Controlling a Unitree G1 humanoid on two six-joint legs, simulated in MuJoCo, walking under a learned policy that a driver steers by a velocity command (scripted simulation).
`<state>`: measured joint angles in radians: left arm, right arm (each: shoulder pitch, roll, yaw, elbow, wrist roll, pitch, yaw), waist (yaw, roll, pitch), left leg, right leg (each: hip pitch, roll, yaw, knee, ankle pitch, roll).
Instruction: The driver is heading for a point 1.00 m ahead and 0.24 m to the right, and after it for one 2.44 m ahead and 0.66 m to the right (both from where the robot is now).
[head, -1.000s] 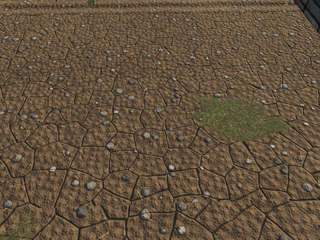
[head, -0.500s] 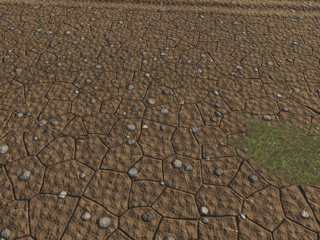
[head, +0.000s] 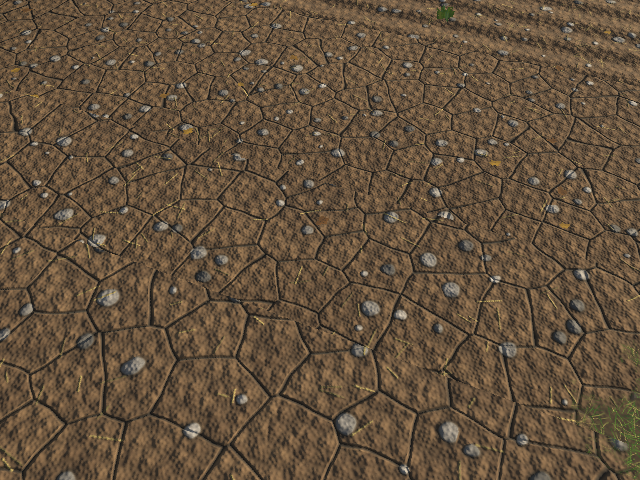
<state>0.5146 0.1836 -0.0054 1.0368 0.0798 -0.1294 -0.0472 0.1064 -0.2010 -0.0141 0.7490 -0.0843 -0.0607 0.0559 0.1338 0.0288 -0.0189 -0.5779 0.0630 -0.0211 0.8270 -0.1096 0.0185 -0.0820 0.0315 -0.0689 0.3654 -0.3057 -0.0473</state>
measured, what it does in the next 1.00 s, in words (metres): goes down, turning right: left foot, then right foot 0.18 m lower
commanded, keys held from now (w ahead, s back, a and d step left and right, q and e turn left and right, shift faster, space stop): w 0.22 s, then w+e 0.78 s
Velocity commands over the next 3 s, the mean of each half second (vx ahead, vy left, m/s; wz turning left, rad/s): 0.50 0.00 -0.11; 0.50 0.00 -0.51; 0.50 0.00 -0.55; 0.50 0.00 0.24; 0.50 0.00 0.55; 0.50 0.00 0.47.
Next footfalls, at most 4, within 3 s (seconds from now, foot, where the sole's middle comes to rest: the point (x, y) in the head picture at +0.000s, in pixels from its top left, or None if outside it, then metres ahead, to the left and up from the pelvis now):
0.08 left None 0.11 0.13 -0.78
0.52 right None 0.46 -0.10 -0.96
0.90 left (362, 409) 0.77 0.03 -0.96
1.44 right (494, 430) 0.76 -0.30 -0.96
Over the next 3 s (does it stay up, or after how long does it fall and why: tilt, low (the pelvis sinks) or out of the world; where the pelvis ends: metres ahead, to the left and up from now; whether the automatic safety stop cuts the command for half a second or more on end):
stays up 1.59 -0.45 -0.41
